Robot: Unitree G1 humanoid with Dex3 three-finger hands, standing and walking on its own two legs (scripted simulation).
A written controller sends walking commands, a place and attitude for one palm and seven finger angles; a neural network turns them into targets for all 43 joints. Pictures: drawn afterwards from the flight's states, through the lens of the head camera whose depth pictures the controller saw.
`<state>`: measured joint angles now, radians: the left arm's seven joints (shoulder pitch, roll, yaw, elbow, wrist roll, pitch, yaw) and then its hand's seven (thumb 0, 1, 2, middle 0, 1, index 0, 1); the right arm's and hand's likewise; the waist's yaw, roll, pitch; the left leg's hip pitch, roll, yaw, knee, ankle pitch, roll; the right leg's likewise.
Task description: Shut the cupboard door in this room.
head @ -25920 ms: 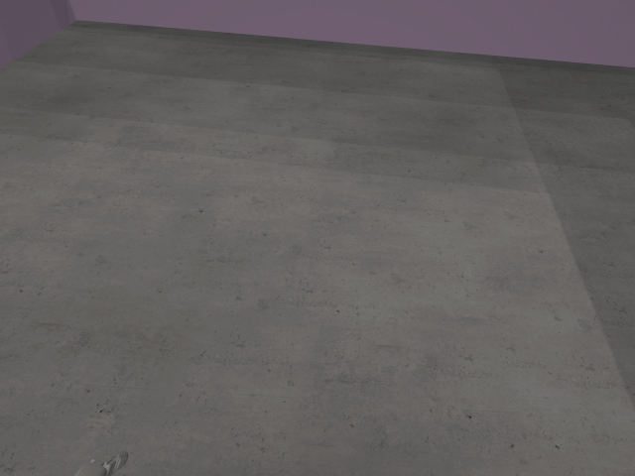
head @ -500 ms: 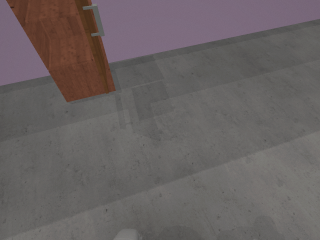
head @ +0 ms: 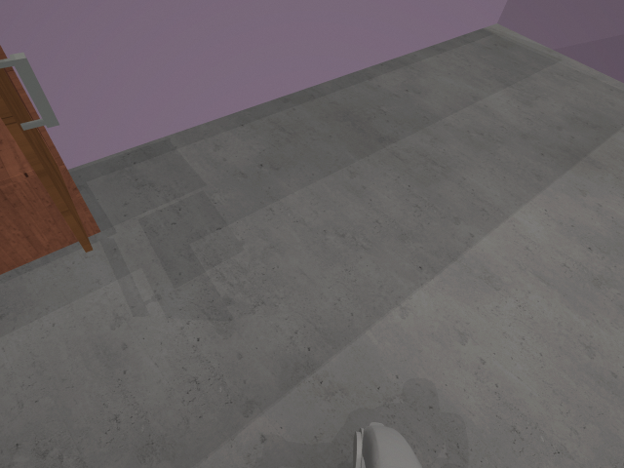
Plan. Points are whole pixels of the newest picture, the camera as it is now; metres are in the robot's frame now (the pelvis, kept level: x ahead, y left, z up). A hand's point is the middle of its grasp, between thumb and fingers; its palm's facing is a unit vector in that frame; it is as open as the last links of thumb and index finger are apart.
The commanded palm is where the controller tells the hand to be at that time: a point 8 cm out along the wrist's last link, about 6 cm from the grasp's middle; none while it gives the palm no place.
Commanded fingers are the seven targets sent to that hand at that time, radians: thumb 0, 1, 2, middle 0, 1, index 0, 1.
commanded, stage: walk to a spot facing it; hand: left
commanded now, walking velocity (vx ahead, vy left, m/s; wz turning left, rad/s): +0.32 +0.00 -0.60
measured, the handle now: (23, 95) +0.70 +0.60 +0.03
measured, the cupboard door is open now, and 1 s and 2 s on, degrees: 86 86 86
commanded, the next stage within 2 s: turn to face it in 1.26 s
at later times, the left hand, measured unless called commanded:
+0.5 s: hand (242, 343) +0.33 +0.13 -0.16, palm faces -0.24 -0.94 -0.26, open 7.2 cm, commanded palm none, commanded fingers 0.00 0.90 0.90 -0.20 -0.30 -0.20 -0.30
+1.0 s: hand (267, 249) +0.55 +0.12 -0.18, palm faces -0.35 -0.92 -0.15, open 7.4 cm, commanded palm none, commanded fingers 0.00 0.90 0.90 -0.20 -0.30 -0.20 -0.30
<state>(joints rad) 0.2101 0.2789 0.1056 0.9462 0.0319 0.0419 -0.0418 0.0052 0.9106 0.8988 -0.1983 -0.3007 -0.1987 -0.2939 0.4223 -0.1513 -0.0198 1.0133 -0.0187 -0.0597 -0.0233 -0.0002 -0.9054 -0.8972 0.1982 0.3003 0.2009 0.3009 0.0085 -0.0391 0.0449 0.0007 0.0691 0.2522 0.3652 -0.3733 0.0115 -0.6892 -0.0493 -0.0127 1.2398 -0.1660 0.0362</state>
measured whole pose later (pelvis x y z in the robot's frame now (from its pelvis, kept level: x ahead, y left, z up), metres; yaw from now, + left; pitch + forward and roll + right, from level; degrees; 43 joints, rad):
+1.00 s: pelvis +0.45 -0.04 +0.00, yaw -26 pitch -1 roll -1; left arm 0.27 0.20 0.08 1.03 0.03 0.01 -0.02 0.01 0.91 0.90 -0.20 -0.30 -0.20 -0.29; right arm 0.27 -0.17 -0.05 1.01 -0.02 -0.08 -0.02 -0.02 -0.94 -0.90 0.20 0.30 0.20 0.30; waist 0.03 -0.05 0.06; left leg -0.14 0.07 0.25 0.46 -0.30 0.03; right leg -0.60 -0.09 -0.01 1.26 -0.24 0.01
